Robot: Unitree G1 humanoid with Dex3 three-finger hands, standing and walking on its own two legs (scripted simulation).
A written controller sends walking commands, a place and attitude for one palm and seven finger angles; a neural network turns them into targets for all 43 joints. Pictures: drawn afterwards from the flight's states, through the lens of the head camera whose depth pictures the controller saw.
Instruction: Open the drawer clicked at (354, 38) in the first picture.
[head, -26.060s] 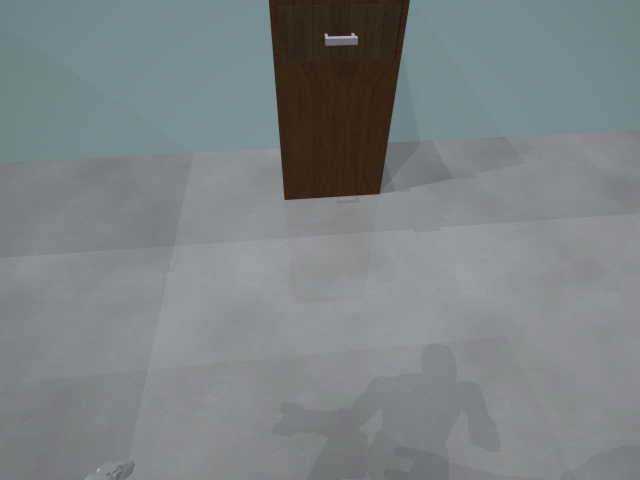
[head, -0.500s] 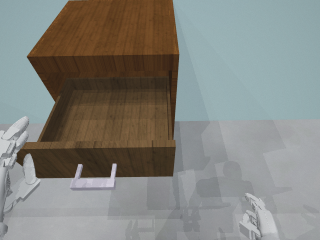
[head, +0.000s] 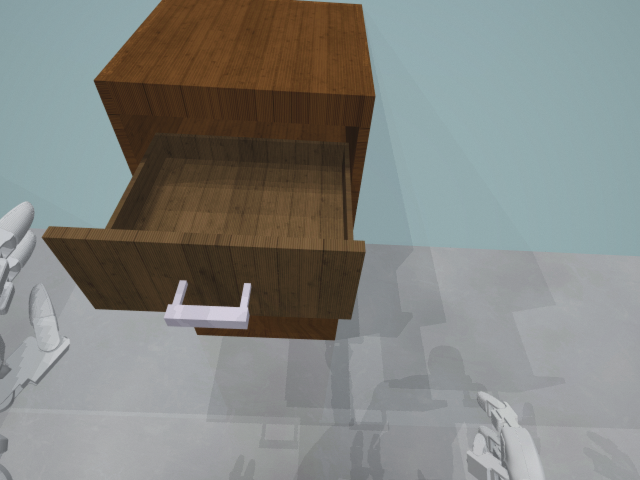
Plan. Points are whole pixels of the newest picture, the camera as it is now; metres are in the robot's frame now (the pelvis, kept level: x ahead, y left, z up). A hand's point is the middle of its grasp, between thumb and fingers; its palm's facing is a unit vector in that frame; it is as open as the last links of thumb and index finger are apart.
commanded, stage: step back with the hand held close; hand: left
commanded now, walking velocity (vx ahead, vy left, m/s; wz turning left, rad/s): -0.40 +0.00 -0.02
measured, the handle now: (211, 303) +0.35 +0.18 -0.01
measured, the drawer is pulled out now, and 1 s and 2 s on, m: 0.29 0.29 0.29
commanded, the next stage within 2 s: stop stepping back and stand still in 0.60 s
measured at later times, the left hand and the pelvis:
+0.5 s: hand (8, 420) +0.14 +0.25 +0.16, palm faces +0.34 -0.83 -0.44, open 7.4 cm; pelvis -0.07 +0.01 +0.00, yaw +1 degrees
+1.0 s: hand out of the picture +0.01 +0.18 +0.18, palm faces +0.29 -0.83 -0.48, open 7.4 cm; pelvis -0.18 -0.05 +0.02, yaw -3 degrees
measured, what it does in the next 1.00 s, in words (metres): walks backwards: left foot, then right foot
